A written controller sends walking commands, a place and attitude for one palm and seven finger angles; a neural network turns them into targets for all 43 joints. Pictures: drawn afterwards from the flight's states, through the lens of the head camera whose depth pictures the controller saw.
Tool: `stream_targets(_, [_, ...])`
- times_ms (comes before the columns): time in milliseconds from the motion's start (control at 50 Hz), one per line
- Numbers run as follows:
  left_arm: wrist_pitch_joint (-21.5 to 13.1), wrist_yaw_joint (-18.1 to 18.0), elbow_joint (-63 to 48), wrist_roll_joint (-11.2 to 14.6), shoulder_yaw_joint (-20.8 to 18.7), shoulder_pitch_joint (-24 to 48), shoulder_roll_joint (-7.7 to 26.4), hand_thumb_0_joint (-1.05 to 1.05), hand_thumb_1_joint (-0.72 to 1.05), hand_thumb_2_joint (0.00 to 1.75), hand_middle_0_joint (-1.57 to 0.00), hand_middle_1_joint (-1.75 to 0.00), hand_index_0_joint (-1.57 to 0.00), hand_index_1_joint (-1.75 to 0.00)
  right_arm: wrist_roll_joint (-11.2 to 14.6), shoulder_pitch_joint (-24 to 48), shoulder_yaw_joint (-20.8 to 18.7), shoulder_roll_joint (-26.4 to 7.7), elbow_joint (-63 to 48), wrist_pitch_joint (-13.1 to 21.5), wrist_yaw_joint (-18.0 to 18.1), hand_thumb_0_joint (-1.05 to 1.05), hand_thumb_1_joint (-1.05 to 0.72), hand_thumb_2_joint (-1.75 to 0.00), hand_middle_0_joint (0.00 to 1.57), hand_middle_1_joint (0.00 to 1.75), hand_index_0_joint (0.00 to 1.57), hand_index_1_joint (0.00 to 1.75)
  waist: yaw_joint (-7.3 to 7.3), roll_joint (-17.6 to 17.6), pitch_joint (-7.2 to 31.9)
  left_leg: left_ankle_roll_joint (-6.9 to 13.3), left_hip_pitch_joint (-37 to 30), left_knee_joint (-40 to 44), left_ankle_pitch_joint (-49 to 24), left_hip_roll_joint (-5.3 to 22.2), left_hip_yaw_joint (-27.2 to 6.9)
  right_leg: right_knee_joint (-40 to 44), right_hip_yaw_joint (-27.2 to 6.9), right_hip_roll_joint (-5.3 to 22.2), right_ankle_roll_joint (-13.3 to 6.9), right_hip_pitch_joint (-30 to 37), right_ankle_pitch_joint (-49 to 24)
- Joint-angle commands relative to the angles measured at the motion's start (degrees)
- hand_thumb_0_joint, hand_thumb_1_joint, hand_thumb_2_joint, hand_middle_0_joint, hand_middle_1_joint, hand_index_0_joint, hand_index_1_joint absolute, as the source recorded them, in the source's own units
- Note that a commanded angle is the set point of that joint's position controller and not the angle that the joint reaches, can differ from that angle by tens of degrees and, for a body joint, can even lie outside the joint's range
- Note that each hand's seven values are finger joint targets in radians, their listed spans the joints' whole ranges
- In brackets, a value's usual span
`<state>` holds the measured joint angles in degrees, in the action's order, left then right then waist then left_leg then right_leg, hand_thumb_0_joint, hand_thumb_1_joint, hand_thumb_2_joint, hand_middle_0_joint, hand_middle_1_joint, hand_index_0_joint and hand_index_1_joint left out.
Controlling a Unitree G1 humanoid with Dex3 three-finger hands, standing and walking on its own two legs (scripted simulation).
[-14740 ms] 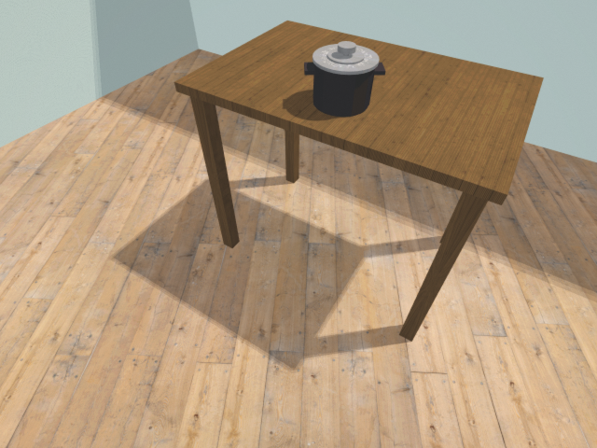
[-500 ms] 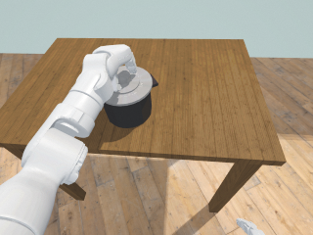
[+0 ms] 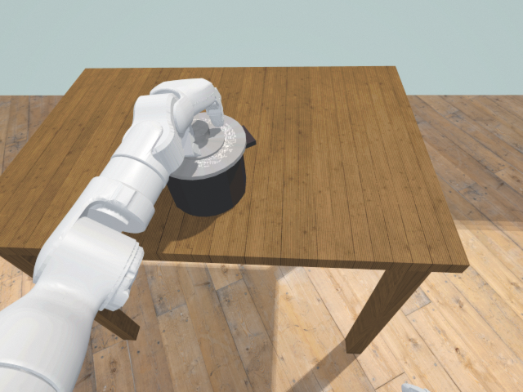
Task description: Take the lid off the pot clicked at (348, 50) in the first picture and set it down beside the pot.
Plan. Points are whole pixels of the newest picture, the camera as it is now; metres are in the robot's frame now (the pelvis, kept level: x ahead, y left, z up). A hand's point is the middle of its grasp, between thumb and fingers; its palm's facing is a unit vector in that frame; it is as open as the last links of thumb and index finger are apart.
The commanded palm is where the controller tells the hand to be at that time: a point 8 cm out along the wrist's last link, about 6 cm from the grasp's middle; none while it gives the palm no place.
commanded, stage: close the fingers and squeeze the knob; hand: left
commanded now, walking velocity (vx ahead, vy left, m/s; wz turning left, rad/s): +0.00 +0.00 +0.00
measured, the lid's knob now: (196, 131) +0.50 +0.10 +0.13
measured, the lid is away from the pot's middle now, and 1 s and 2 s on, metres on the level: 0.00 0.00 0.01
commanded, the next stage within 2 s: lift the lid straight up in 1.42 s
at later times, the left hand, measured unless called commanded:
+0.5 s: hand (189, 133) +0.47 +0.10 +0.15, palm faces -0.37 -0.04 -0.93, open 7.7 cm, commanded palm +0.47 +0.10 +0.21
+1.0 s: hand (185, 132) +0.47 +0.11 +0.15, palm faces -0.36 -0.05 -0.93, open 7.4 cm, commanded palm +0.47 +0.11 +0.21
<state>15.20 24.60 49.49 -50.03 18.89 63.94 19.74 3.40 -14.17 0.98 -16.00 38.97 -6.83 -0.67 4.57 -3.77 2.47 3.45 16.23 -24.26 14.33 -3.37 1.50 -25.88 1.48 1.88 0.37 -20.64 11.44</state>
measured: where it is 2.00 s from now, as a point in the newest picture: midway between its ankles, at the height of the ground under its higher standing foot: outside the picture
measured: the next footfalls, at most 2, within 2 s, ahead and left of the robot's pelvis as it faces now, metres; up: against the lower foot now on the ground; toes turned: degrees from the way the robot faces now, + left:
none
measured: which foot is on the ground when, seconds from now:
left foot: down 0.00-1.00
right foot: down 0.00-1.00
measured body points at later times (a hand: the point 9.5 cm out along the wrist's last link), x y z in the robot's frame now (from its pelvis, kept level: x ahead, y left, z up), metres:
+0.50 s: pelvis +0.00 +0.00 +0.00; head +0.04 -0.02 +0.45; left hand +0.49 +0.10 +0.20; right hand +0.09 -0.26 -0.13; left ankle -0.03 +0.08 -0.74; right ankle +0.01 -0.13 -0.74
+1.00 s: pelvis +0.00 +0.00 +0.00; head +0.04 -0.02 +0.45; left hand +0.49 +0.11 +0.21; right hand +0.10 -0.25 -0.13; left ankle -0.03 +0.08 -0.74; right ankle +0.01 -0.13 -0.74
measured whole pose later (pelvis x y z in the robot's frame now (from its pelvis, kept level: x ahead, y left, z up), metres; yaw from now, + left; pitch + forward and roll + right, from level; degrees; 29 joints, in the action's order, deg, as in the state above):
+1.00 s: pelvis +0.00 +0.00 +0.00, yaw +0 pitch +6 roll +0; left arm 15.3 25.1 50.7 -50.7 18.5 64.7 20.2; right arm 3.6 -12.6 1.5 -15.6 38.1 -6.8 -0.3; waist 4.6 -3.0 2.5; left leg 3.8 16.3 -24.2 14.5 -3.4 1.7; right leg -25.2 1.1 1.9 0.7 -20.5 11.2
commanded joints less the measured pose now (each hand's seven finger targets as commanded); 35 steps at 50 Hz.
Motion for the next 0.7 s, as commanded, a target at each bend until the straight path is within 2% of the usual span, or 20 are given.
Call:
stream_targets(0, [0.2,-2.2,-5.8,-1.5,-4.1,32.0,11.2,0.00,0.00,1.04,-0.56,-0.84,-0.56,-0.84,0.2,1.3,-2.4,-6.7,-6.3,1.8,0.4,0.00,-0.90,-0.90,0.20,0.30,0.20,0.30,0.68,7.7,20.0,0.5,-6.0,1.8,-13.0,0.3,-3.3,0.9,0.0,-1.9,-3.0,9.4,-16.0])
stream_targets(20, [-0.1,-2.4,-9.0,-1.8,-4.4,33.8,11.9,0.00,0.01,1.04,-0.56,-0.86,-0.56,-0.86,0.1,1.8,-2.5,-6.7,-6.7,1.9,0.4,0.00,-0.90,-0.90,0.20,0.30,0.20,0.30,0.49,6.8,22.4,0.5,-7.1,1.6,-14.4,0.5,-3.6,0.5,-0.5,-1.7,-3.1,10.2,-16.9])
stream_targets(40, [-0.5,-2.5,-11.8,-1.3,-3.3,33.9,10.3,0.00,0.02,1.04,-0.57,-0.87,-0.57,-0.87,-0.3,2.6,-2.6,-6.7,-7.6,2.1,0.4,0.00,-0.90,-0.90,0.20,0.30,0.20,0.30,0.42,4.5,24.8,0.6,-8.9,0.6,-17.2,0.5,-4.0,0.2,-0.8,-1.4,-3.4,9.7,-18.0])
stream_targets(60, [-0.6,-2.6,-11.9,-1.8,-4.9,34.7,12.3,0.00,0.03,1.03,-0.57,-0.88,-0.57,-0.88,-0.5,1.7,-2.8,-6.5,-7.3,2.3,0.5,0.00,-0.90,-0.90,0.20,0.30,0.20,0.30,0.60,5.4,26.1,0.6,-9.7,0.4,-17.8,0.6,-4.1,0.1,-0.9,-1.6,-3.2,10.7,-18.7])
stream_targets(140, [-0.3,-2.1,-6.8,-1.3,-3.6,32.2,10.5,0.00,0.08,1.01,-0.59,-0.92,-0.59,-0.92,0.0,1.6,-2.6,-6.8,-6.6,2.0,0.6,0.00,-0.90,-0.90,0.20,0.30,0.20,0.30,1.04,6.7,22.6,0.5,-8.2,0.8,-17.7,0.4,-3.7,0.6,0.0,-2.0,-3.2,9.4,-18.6])
stream_targets(180, [0.2,-1.9,-2.0,-1.6,-4.2,31.7,11.2,0.00,0.10,1.00,-0.60,-0.94,-0.60,-0.94,0.1,1.1,-2.3,-7.1,-5.8,1.7,0.9,0.00,-0.90,-0.90,0.20,0.30,0.20,0.30,1.27,9.0,19.1,0.5,-5.7,1.6,-13.5,0.2,-2.9,1.1,0.3,-2.1,-2.8,8.9,-16.7])
stream_targets(220, [-0.5,-2.1,-7.3,-1.6,-5.4,35.4,13.3,0.00,0.12,0.99,-0.61,-0.95,-0.61,-0.95,-0.1,1.6,-2.4,-6.9,-6.5,1.9,0.9,0.00,-0.90,-0.90,0.20,0.30,0.20,0.30,0.76,6.9,22.9,0.7,-6.7,1.5,-14.6,0.2,-3.1,0.6,-0.7,-1.7,-3.0,11.0,-18.2])
stream_targets(280, [-1.3,-2.1,-11.8,-1.9,-3.6,36.6,11.3,0.00,0.16,0.97,-0.62,-0.97,-0.62,-0.97,-0.5,1.8,-2.7,-6.3,-7.2,2.2,0.7,0.00,-0.90,-0.90,0.20,0.30,0.20,0.30,0.94,3.6,26.4,0.6,-10.7,0.1,-21.1,0.7,-4.1,0.1,-1.1,-1.6,-3.2,10.1,-20.7])
stream_targets(320, [-1.0,-2.2,-7.3,-2.3,-5.2,32.1,12.5,0.00,0.18,0.95,-0.64,-0.99,-0.64,-0.99,-0.2,1.0,-2.6,-6.7,-6.6,2.0,0.7,0.00,-0.90,-0.90,0.20,0.30,0.20,0.30,0.62,6.4,24.1,0.4,-9.7,0.5,-20.3,0.7,-3.8,0.5,-0.2,-2.1,-3.0,10.2,-19.9])
stream_targets(340, [-1.0,-2.0,-7.6,-1.7,-3.9,31.3,11.0,0.00,0.20,0.94,-0.64,-0.99,-0.64,-0.99,-0.2,1.3,-2.6,-6.9,-6.9,1.8,0.5,0.00,-0.90,-0.90,0.20,0.30,0.20,0.30,0.70,5.7,23.8,0.3,-9.5,0.5,-21.4,0.7,-3.9,0.4,-0.1,-2.1,-3.1,9.9,-20.2])
stream_targets(360, [-0.8,-2.1,-6.6,-1.9,-5.1,30.4,12.1,0.00,0.21,0.93,-0.65,-1.00,-0.65,-1.00,-0.1,1.2,-2.5,-6.8,-6.8,1.9,0.4,0.00,-0.90,-0.90,0.20,0.30,0.20,0.30,0.34,6.4,23.1,0.3,-9.0,0.6,-20.6,0.6,-3.7,0.4,0.0,-2.2,-3.0,10.3,-20.0])
stream_targets(380, [-0.6,-1.8,-5.9,-1.7,-3.2,30.6,9.9,0.00,0.22,0.92,-0.66,-1.00,-0.66,-1.00,0.0,1.7,-2.4,-6.8,-6.8,1.7,0.4,0.00,-0.90,-0.90,0.20,0.30,0.20,0.30,0.78,6.5,21.8,0.3,-8.6,0.9,-19.4,0.5,-3.5,0.7,0.3,-2.1,-3.0,9.3,-19.5])
stream_targets(400, [-0.4,-1.8,-5.3,-1.5,-3.7,31.1,10.2,0.00,0.24,0.91,-0.66,-1.01,-0.66,-1.01,0.0,1.3,-2.5,-6.8,-6.4,1.6,0.5,0.00,-0.90,-0.90,0.20,0.30,0.20,0.30,0.90,8.2,21.1,0.5,-8.0,1.2,-17.8,0.5,-3.3,0.9,0.4,-2.2,-2.9,9.5,-18.9])
stream_targets(460, [-0.8,-2.1,-11.4,-1.4,-5.3,34.8,13.1,0.00,0.28,0.88,-0.69,-1.02,-0.69,-1.02,-0.3,2.1,-2.6,-6.8,-7.3,1.9,0.6,0.00,-0.90,-0.90,0.20,0.30,0.20,0.30,0.43,5.9,24.9,0.7,-9.1,1.0,-18.8,0.5,-3.7,0.5,-0.8,-1.8,-3.1,11.5,-20.4])
stream_targets(500, [-0.9,-2.3,-13.0,-1.9,-4.4,34.7,11.9,0.00,0.30,0.85,-0.70,-1.02,-0.70,-1.02,-0.5,1.8,-2.8,-6.3,-7.4,2.4,0.4,0.00,-0.90,-0.90,0.20,0.30,0.20,0.30,0.48,3.7,27.0,0.7,-11.7,-0.1,-23.4,0.9,-4.4,0.2,-1.2,-1.7,-3.3,10.5,-21.4])
stream_targets(540, [-0.7,-2.1,-10.7,-1.3,-4.5,30.5,11.3,0.00,0.33,0.83,-0.72,-1.03,-0.72,-1.03,-0.3,1.4,-2.8,-6.8,-7.2,2.2,0.2,0.00,-0.90,-0.90,0.20,0.30,0.20,0.30,0.34,5.2,25.3,0.5,-11.4,0.0,-25.1,0.9,-4.5,0.5,-0.2,-2.1,-3.2,10.4,-21.8])
stream_targets(580, [-0.4,-1.8,-7.8,-1.7,-4.9,29.7,11.8,0.00,0.36,0.80,-0.73,-1.03,-0.73,-1.03,0.0,1.6,-2.5,-6.8,-6.8,2.1,0.3,0.00,-0.90,-0.90,0.20,0.30,0.20,0.30,0.38,7.5,22.3,0.4,-9.3,0.7,-21.2,0.7,-3.6,0.8,0.2,-2.4,-2.9,10.4,-21.0])
stream_targets(600, [-0.4,-1.9,-9.1,-1.5,-6.8,30.0,14.0,0.00,0.38,0.78,-0.74,-1.03,-0.74,-1.03,0.0,1.4,-2.6,-6.9,-6.9,2.0,0.4,0.00,-0.90,-0.90,0.20,0.30,0.20,0.30,-0.01,8.9,23.2,0.6,-8.7,1.0,-20.0,0.6,-3.3,0.9,0.0,-2.3,-2.8,12.2,-21.7])
stream_targets(620, [-0.5,-1.9,-11.2,-1.5,-6.6,30.9,14.5,0.00,0.39,0.77,-0.75,-1.03,-0.75,-1.03,0.0,2.2,-2.5,-6.8,-7.6,2.2,0.4,0.00,-0.90,-0.90,0.20,0.30,0.20,0.30,-0.23,7.3,24.0,0.7,-8.6,1.1,-20.3,0.5,-3.4,0.7,-0.4,-2.0,-2.9,13.0,-22.4])
stream_targets(680, [-0.2,-1.8,-11.4,-1.7,-3.5,30.8,10.6,0.00,0.44,0.71,-0.78,-1.03,-0.78,-1.03,-0.1,2.3,-2.7,-6.5,-7.3,2.2,0.2,0.00,-0.90,-0.90,0.20,0.30,0.20,0.30,0.44,5.6,23.9,0.6,-10.7,0.4,-22.6,0.7,-3.8,0.8,-0.3,-2.1,-2.9,10.4,-21.4])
